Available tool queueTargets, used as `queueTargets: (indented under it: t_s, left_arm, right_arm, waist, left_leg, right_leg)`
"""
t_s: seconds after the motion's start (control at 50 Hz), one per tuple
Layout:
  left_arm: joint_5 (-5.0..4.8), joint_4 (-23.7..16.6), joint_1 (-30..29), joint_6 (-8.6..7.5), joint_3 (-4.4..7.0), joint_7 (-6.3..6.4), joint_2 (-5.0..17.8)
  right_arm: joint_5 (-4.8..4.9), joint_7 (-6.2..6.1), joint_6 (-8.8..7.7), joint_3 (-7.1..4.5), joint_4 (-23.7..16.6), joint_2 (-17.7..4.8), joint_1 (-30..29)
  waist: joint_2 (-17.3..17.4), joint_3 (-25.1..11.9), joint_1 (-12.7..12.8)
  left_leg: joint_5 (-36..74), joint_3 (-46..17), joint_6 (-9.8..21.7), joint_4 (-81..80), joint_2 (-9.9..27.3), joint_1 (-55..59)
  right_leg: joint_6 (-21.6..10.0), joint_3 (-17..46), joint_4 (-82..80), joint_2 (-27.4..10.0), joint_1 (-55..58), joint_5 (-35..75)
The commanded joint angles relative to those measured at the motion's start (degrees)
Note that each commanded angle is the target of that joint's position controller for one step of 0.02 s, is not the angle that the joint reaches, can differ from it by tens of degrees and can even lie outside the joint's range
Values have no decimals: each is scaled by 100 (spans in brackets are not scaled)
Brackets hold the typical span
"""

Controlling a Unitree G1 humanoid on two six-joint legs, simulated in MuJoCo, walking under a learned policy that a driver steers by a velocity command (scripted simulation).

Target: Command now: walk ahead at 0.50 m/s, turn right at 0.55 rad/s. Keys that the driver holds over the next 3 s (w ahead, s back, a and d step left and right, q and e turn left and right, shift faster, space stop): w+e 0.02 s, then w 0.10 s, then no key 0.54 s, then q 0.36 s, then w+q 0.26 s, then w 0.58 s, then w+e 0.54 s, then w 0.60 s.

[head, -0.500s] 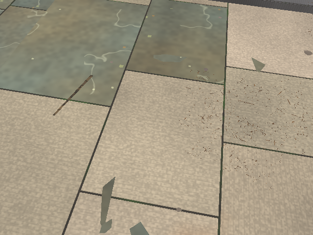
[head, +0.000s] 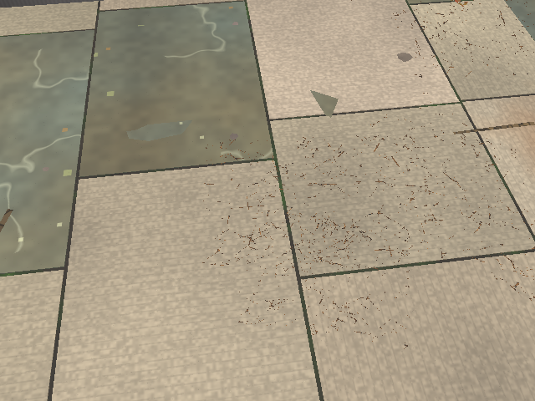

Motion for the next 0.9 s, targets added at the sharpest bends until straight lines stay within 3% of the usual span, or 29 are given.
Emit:
queueTargets:
  t_s: [0.02,0.04,0.08,0.14,0.2,0.24,0.28,0.32,0.36,0.38,0.4,0.42,0.44,0.46,0.48,0.5,0.52,0.56,0.62,0.66,0.68,0.7,0.72,0.78,0.86,0.9]
  left_arm:
    - [-11,-213,747,-100,204,60,671]
    - [52,-311,494,-110,140,82,500]
    - [58,-333,430,-141,125,108,492]
    - [68,-170,703,-171,151,203,701]
    - [56,-41,901,-88,136,291,713]
    - [34,79,1167,-36,120,330,736]
    - [38,147,1219,5,92,351,705]
    - [60,176,1159,34,78,360,679]
    - [51,156,912,57,67,372,655]
    - [95,104,917,44,40,370,573]
    - [201,38,1294,-8,-47,356,336]
    - [113,289,2136,-17,-140,324,142]
    - [51,360,2006,57,-49,285,626]
    - [3,266,1515,170,6,295,751]
    - [10,217,1185,298,6,335,684]
    - [46,187,1025,428,17,374,612]
    - [50,206,1082,529,-11,406,452]
    - [106,352,1259,572,-77,459,191]
    - [147,538,1413,533,-57,445,194]
    - [274,510,1255,518,-54,426,223]
    - [331,392,1082,503,-36,451,396]
    - [256,394,911,493,69,491,794]
    - [221,407,827,444,78,502,684]
    - [201,368,743,303,125,574,674]
    - [136,241,761,250,215,703,787]
    - [92,153,624,248,233,749,794]
  right_arm:
    - [-40,3,-382,-131,-808,-737,-555]
    - [-107,-4,-296,-183,-762,-803,-351]
    - [-160,7,-127,-190,-741,-693,-155]
    - [-221,-26,-19,-114,-908,-468,-574]
    - [-235,10,-64,-31,-1018,-289,-1122]
    - [-182,77,-106,-22,-1064,-297,-1412]
    - [-170,131,-115,-43,-1113,-375,-1560]
    - [-218,174,-141,-101,-1133,-528,-1511]
    - [-285,179,-190,-163,-984,-643,-999]
    - [-350,152,-229,-208,-903,-835,-644]
    - [-472,123,-237,-231,-921,-1119,-243]
    - [-436,131,-137,-138,-798,-747,21]
    - [-233,162,-38,-62,-758,-452,126]
    - [-141,165,45,-56,-778,-470,-222]
    - [-154,153,124,-22,-826,-437,-599]
    - [-179,150,189,19,-878,-380,-988]
    - [-234,146,258,4,-896,-450,-1280]
    - [-301,126,333,-34,-857,-501,-1384]
    - [-207,74,369,-19,-732,-456,-1323]
    - [-182,61,382,52,-595,-282,-1151]
    - [-211,72,383,79,-528,-227,-1051]
    - [-186,78,386,25,-576,-354,-955]
    - [-187,47,388,-6,-609,-459,-1152]
    - [-121,-24,427,-84,-675,-462,-1127]
    - [-121,69,510,-164,-799,-392,-932]
    - [-119,135,555,-196,-874,-380,-895]
  waist:
    - [174,-864,280]
    - [94,-770,55]
    - [13,-664,-102]
    - [-115,-397,-7]
    - [-281,-395,234]
    - [-396,-527,439]
    - [-499,-541,485]
    - [-543,-598,394]
    - [-537,-772,48]
    - [-316,-1083,-69]
    - [439,-1822,-6]
    - [1565,-2654,39]
    - [1093,-2686,-97]
    - [644,-2036,-93]
    - [349,-1548,-17]
    - [296,-1109,117]
    - [538,-857,289]
    - [904,-814,304]
    - [806,-1057,366]
    - [662,-863,353]
    - [427,-588,268]
    - [-203,-270,8]
    - [-423,-127,109]
    - [-861,-108,101]
    - [-951,-375,131]
    - [-864,-414,113]
  left_leg:
    - [610,-741,136,393,345,-2900]
    - [802,-751,82,111,507,-2463]
    - [990,-620,-72,-314,594,-2094]
    - [1716,-391,-282,-1225,551,-2148]
    - [2931,-164,-243,-2699,226,-1681]
    - [3634,-126,-196,-3304,12,-1434]
    - [3627,-221,-98,-3658,-56,-1449]
    - [3216,-320,79,-3919,-90,-1438]
    - [3345,-242,312,-4415,-188,-816]
    - [4966,-410,488,-4494,81,41]
    - [7302,-1282,1059,-3896,1059,1730]
    - [8123,-2568,2086,-3880,2207,2838]
    - [6797,-2889,2072,-4096,2117,2638]
    - [5394,-2660,1814,-4312,1885,2084]
    - [4216,-2445,1622,-4606,1684,1367]
    - [3260,-2177,1444,-4910,1487,565]
    - [2558,-1809,1232,-5174,1190,-163]
    - [2249,-1293,1150,-5353,831,-716]
    - [1197,-1135,1075,-5280,791,-763]
    - [-82,-1049,655,-5272,590,-1084]
    - [-489,-1000,394,-5108,417,-1287]
    - [-191,-663,221,-4931,66,-1113]
    - [275,-474,137,-4555,-85,-768]
    - [1226,-286,244,-3738,-299,-951]
    - [1301,-166,370,-2735,-258,-1374]
    - [1208,-162,460,-2653,-156,-1300]
  right_leg:
    - [-1239,2993,-1919,-1729,2926,879]
    - [-1171,2594,-2036,-1596,2369,1350]
    - [-1148,2199,-2236,-1448,1760,1911]
    - [-1011,1521,-2326,-1238,1308,2950]
    - [-545,866,-2029,-804,1189,3677]
    - [-404,928,-1902,-850,1411,3341]
    - [-373,1148,-1679,-1035,1762,3089]
    - [-325,1434,-1271,-1246,2155,3077]
    - [-160,1514,-610,-1166,2305,3361]
    - [57,1370,30,-830,2103,3150]
    - [346,1224,1295,-384,1058,1466]
    - [740,1090,2750,9,93,-2330]
    - [836,1310,3138,-163,-165,-2995]
    - [951,1227,3389,-361,-482,-2723]
    - [1009,1039,3237,-526,-555,-2432]
    - [1035,962,2748,-685,-356,-2240]
    - [1046,811,2038,-742,130,-2053]
    - [1052,490,1184,-591,896,-1661]
    - [875,347,26,-544,1650,-317]
    - [665,391,-549,-593,1984,32]
    - [501,780,-884,-928,1890,-209]
    - [312,877,-993,-1018,1165,-1261]
    - [297,864,-1211,-951,650,-1884]
    - [335,999,-1361,-1189,802,-1219]
    - [-104,1412,-1065,-2030,1303,641]
    - [-131,1361,-785,-2166,1287,1143]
